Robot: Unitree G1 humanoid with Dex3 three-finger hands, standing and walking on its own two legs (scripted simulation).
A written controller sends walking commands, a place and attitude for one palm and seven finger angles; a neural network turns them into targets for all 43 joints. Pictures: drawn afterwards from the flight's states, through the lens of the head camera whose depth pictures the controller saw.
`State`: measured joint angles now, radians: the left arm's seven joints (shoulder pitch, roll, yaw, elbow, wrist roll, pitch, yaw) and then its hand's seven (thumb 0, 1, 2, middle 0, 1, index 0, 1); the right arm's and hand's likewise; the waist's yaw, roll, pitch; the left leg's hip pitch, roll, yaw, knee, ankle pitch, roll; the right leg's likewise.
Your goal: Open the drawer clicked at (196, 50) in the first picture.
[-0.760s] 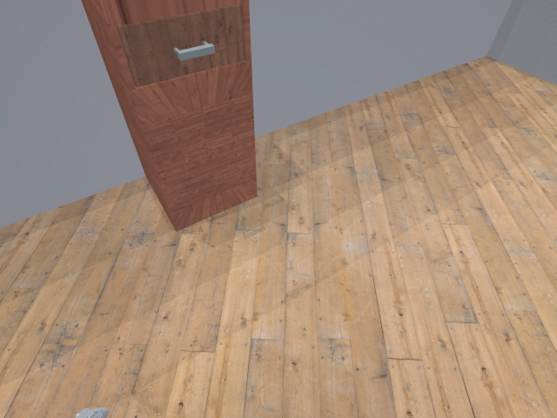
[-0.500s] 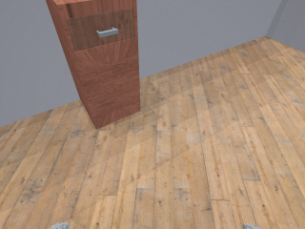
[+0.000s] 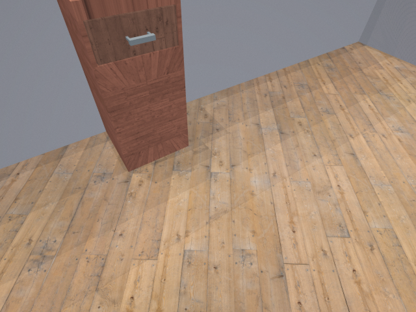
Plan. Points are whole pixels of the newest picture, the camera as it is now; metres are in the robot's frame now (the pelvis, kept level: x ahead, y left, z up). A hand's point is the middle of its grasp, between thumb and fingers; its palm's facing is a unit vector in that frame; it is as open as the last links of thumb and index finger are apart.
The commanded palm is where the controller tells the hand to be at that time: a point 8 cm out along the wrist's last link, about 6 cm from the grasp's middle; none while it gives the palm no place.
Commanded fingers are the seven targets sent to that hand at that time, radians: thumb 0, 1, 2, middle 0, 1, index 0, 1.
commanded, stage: stand and wait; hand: left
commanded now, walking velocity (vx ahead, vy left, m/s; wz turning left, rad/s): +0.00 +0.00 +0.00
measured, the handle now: (140, 37) +1.13 +0.35 +0.02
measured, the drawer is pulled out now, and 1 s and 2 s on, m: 0.00 0.00 0.00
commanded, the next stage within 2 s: look at it before walking up in 0.08 s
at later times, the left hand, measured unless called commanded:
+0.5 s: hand out of the picture +0.08 +0.24 -0.16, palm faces -0.04 -0.94 -0.33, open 7.4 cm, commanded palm none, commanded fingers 0.00 0.90 0.90 -0.20 -0.30 -0.20 -0.30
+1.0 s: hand out of the picture +0.06 +0.22 -0.17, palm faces -0.09 -0.96 -0.28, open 7.4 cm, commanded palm none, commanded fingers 0.00 0.90 0.90 -0.20 -0.30 -0.20 -0.30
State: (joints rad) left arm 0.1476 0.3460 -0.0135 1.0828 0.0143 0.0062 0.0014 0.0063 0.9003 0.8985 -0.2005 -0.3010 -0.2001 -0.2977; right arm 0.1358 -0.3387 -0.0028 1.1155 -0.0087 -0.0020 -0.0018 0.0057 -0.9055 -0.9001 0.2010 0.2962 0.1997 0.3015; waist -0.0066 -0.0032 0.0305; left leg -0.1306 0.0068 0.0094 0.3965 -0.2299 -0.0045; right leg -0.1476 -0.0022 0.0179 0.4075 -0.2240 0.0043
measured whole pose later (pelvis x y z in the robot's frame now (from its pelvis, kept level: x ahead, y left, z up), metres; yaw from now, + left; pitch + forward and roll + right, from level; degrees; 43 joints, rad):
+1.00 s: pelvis +0.02 -0.01 -0.01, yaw -5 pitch -1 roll +1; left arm 0.26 0.29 0.01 1.05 0.03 0.04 -0.02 0.00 0.90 0.90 -0.20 -0.30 -0.20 -0.30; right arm 0.19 -0.27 -0.02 1.06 -0.02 0.00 0.00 0.00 -0.91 -0.90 0.20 0.30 0.20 0.30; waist 0.02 0.00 0.00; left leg -0.14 0.04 0.09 0.48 -0.33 -0.01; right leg -0.24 0.02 0.04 0.61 -0.38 -0.01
